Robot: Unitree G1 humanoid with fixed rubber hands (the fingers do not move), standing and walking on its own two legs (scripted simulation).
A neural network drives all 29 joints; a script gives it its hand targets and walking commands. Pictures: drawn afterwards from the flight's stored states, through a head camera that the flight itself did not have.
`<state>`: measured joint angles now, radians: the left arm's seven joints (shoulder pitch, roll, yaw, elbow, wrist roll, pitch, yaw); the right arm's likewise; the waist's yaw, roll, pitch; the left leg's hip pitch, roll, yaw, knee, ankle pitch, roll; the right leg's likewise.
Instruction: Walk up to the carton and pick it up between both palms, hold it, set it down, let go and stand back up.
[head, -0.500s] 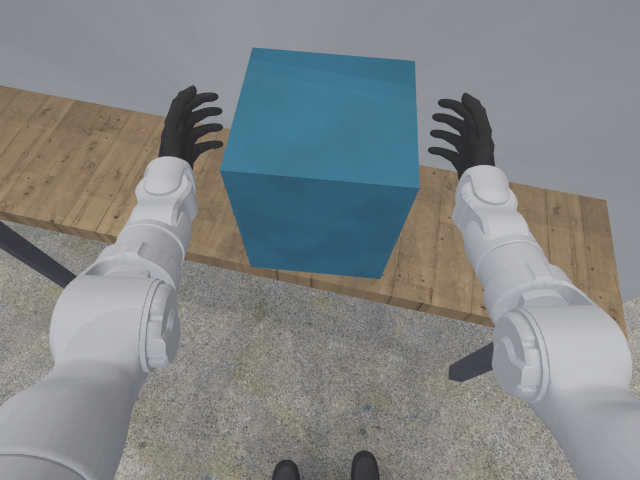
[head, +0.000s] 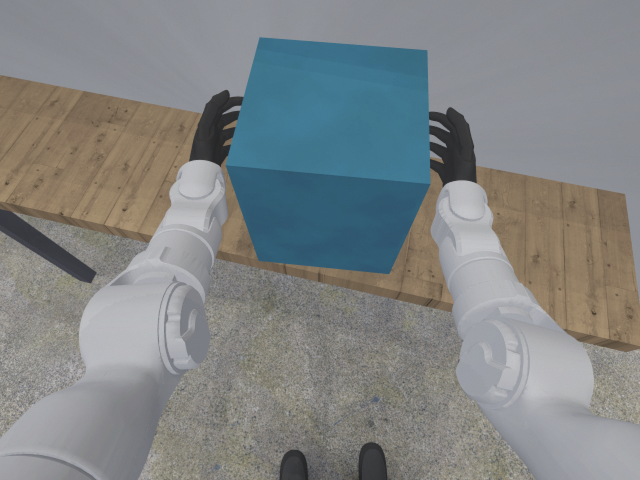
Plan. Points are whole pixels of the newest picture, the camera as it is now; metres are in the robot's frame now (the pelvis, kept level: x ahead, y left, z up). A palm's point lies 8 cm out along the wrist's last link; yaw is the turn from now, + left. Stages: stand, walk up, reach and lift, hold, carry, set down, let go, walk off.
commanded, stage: reach and lift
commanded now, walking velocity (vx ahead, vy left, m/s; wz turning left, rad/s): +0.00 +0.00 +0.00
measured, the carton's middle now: (331, 169) +0.52 -0.01 -0.01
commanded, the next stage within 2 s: none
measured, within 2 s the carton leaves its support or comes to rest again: neither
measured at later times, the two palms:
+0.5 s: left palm (208, 166) +0.48 +0.15 +0.06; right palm (451, 177) +0.46 -0.15 +0.05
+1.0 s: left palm (208, 165) +0.48 +0.15 +0.06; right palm (451, 178) +0.46 -0.15 +0.05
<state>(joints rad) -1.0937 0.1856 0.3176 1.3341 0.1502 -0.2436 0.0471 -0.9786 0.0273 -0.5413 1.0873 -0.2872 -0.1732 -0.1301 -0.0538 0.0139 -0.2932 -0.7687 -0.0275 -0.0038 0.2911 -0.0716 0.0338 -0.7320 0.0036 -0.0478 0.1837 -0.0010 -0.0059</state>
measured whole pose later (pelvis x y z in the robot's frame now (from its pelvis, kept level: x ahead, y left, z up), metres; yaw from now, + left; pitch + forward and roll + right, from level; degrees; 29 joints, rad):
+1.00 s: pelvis +0.03 -0.01 +0.01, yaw +5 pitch +21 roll -1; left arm -0.90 -0.05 0.63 0.96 0.51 -0.16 -0.05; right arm -0.78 0.23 -0.81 0.74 -0.63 -0.23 -0.08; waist -0.05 0.01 -0.12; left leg -0.47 -0.04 -0.07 0.18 -0.08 0.02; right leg -0.42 0.00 -0.10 0.09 -0.04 -0.01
